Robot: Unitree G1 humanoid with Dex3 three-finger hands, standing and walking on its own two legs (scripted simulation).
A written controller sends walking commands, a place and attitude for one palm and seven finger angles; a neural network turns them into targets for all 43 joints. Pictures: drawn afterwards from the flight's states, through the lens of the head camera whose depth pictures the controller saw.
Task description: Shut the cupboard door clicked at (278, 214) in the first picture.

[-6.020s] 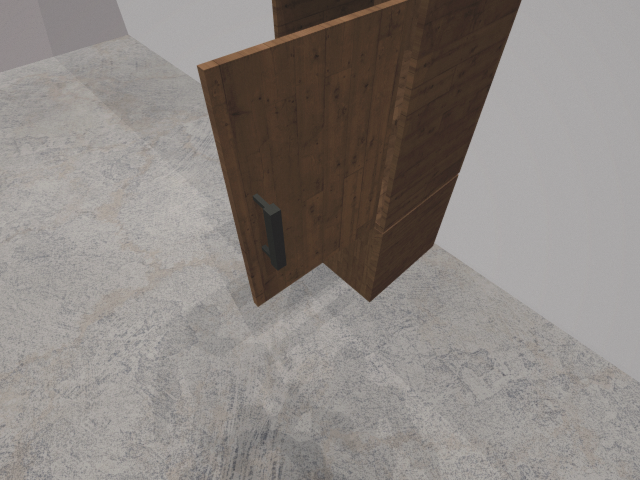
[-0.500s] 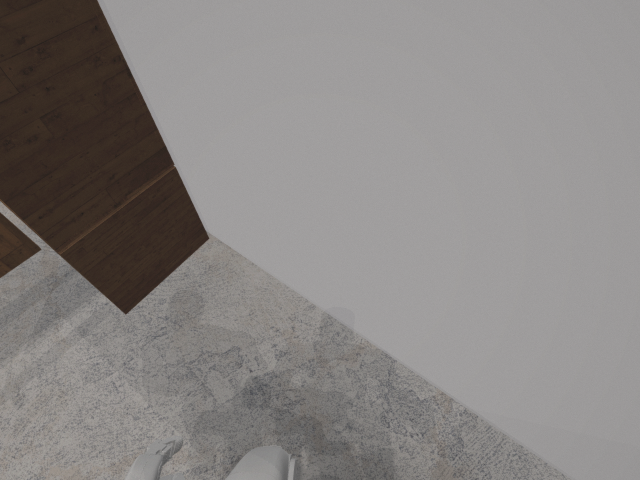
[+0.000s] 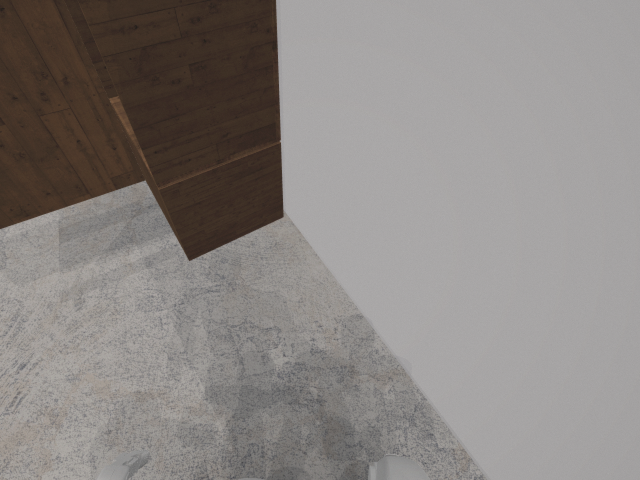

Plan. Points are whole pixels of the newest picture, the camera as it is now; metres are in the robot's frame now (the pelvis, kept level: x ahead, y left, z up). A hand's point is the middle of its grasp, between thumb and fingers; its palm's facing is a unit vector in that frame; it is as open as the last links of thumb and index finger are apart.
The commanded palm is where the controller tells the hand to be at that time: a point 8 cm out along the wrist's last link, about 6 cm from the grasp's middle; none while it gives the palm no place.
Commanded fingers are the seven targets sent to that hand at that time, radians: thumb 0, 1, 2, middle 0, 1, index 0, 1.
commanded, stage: turn to face it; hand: left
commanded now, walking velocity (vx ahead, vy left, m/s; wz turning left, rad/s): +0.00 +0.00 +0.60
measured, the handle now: out of the picture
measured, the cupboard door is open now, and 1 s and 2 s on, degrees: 87 87 87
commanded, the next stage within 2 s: take the last steps up to it in 0.90 s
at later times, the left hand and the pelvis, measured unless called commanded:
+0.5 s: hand out of the picture +0.00 +0.17 -0.19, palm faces +0.35 -0.92 -0.20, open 7.4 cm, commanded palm none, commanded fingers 0.00 0.90 0.90 -0.20 -0.30 -0.20 -0.30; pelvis +0.01 -0.03 -0.01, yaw +20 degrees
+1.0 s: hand out of the picture +0.01 +0.16 -0.16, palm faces +0.49 -0.84 -0.25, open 7.4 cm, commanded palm none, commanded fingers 0.00 0.90 0.90 -0.20 -0.30 -0.20 -0.30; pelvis +0.03 -0.05 -0.01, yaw +30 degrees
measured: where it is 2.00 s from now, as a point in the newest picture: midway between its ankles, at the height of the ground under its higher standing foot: (251, 470)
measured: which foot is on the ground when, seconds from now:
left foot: down 0.00-0.14, up 0.16-0.48, down 0.50-0.92, up 0.94-1.00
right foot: up 0.00-0.14, down 0.16-0.50, up 0.52-0.90, down 0.92-1.00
